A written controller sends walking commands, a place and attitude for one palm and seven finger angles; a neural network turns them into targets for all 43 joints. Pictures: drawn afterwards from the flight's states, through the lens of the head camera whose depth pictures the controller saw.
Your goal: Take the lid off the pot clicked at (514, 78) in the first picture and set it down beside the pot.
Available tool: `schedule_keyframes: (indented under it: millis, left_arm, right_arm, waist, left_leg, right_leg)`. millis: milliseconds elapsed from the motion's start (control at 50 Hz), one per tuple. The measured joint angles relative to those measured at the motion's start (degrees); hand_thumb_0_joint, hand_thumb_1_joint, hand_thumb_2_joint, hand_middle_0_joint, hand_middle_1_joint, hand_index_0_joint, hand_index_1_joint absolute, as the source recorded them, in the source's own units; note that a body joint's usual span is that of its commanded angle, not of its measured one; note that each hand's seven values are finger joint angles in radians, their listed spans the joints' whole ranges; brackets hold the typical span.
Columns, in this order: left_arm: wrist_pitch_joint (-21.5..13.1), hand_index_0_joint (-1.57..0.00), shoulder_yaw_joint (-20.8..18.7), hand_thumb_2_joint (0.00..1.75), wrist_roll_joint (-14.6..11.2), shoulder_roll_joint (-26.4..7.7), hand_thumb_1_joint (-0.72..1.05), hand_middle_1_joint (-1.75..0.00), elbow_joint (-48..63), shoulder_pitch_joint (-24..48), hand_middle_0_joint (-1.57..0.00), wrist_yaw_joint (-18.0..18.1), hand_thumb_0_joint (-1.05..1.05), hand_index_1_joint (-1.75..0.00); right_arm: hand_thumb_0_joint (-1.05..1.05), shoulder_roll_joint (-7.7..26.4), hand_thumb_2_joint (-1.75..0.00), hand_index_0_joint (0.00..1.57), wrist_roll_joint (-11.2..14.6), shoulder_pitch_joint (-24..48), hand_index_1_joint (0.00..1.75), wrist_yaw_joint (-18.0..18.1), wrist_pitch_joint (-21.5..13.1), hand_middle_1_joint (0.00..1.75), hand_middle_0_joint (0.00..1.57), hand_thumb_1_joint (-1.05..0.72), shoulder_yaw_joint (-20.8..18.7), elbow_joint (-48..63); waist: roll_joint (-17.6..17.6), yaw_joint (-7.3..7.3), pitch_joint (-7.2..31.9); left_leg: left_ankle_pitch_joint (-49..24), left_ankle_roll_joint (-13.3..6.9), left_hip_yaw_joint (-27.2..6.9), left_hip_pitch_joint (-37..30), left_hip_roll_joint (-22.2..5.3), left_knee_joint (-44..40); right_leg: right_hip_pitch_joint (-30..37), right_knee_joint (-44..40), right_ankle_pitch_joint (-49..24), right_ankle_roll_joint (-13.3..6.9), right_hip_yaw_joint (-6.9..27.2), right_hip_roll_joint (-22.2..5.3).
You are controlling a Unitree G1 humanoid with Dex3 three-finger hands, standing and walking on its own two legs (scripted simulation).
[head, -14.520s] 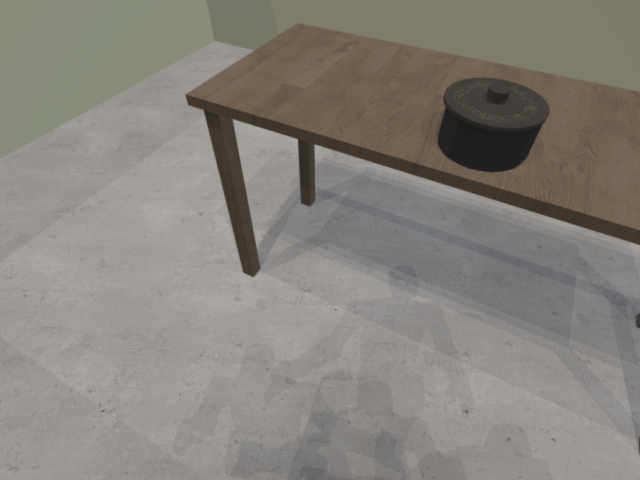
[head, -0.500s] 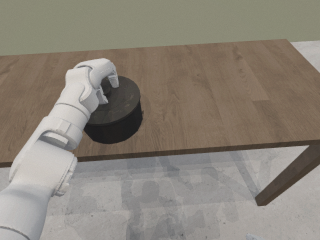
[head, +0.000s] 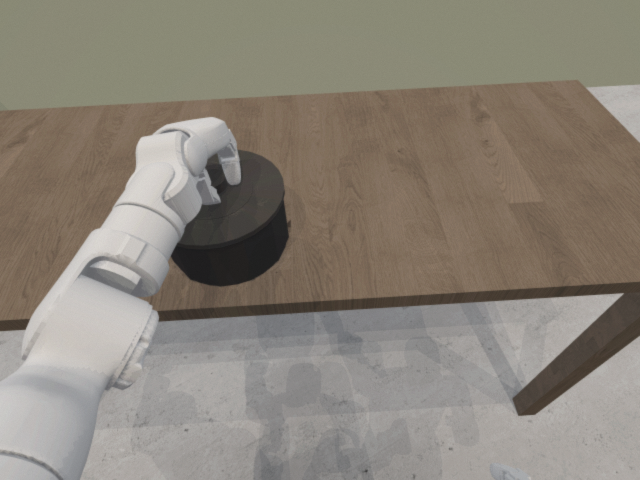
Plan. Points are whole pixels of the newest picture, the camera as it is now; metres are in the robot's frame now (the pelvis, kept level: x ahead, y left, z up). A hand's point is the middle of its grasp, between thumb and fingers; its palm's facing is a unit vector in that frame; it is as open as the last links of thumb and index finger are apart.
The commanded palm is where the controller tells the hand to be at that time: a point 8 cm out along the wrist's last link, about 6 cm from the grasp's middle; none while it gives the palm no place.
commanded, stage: close the fingers and squeeze the knob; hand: left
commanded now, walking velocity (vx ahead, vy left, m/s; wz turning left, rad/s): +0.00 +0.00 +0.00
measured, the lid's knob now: (211, 182) +0.48 +0.15 +0.12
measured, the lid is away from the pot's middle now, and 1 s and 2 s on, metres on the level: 0.00 0.00 0.01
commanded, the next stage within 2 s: lift the lid straight up in 0.84 s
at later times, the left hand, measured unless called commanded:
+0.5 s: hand (204, 180) +0.45 +0.15 +0.15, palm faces -0.39 -0.11 -0.91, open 6.5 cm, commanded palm +0.45 +0.15 +0.20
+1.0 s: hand (205, 179) +0.46 +0.15 +0.15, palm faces -0.40 -0.09 -0.91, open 6.6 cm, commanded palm +0.45 +0.15 +0.20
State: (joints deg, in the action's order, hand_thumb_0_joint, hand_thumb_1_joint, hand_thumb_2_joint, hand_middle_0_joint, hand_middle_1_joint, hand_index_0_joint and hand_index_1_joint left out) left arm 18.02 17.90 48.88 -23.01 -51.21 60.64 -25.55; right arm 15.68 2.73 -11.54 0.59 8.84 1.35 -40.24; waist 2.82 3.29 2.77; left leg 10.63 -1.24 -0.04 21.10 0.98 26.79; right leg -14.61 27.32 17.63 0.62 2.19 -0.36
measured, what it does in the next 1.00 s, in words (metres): stands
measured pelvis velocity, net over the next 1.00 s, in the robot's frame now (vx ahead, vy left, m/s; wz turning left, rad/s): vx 0.00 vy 0.00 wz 0.00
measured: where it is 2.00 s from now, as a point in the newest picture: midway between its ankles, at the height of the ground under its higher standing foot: outside the picture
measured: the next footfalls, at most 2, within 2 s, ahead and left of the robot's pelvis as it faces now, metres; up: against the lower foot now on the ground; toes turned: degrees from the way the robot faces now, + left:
none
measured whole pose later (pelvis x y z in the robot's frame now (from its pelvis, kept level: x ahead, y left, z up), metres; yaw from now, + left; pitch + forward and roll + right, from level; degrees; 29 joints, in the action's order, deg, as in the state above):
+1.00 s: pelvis +0.00 +0.00 +0.00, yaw +0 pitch +5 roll +0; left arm 17.3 19.3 49.4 -22.5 -54.7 63.2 -25.4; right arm 15.5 2.3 -13.5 0.5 8.3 0.8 -41.4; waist 2.6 3.6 3.2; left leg 10.4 -1.5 0.1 21.8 1.2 26.7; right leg -15.3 27.3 17.4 0.8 2.3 -0.6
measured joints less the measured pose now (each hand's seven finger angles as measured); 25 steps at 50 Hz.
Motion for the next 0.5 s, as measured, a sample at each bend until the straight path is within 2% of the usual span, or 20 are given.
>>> schedule_keyframes:
  millis: [300,500]
  left_arm:
    - [-1.4,-0.77,-0.5,0.43,0.2,-0.6,0.4,-0.97,-3.2,1.8,-0.74,-0.3,-0.01,-0.98]
    - [-1.4,-0.77,-0.5,0.42,0.3,-0.8,0.4,-0.95,-2.6,1.2,-0.75,0.2,-0.01,-0.97]
  right_arm:
    - [0.0,0.2,-0.9,0.2,-0.1,-2.2,0.3,0.3,0.2,0.29,0.2,-0.91,-0.4,-0.8]
    - [0.0,0.2,-0.9,0.2,-0.1,-2.6,0.3,0.1,0.0,0.29,0.2,-0.91,-0.6,-0.8]
  waist:
    - [-0.1,0.71,0.1]
    - [-0.2,0.83,0.1]
  left_leg:
    - [-0.2,-0.1,0.3,0.4,-0.1,0.0]
    - [-0.3,-0.2,0.6,0.2,-0.1,-0.2]
  right_leg:
    - [-0.6,0.0,-0.3,0.1,0.4,0.1]
    - [-0.5,-0.1,-0.5,0.2,0.7,0.1]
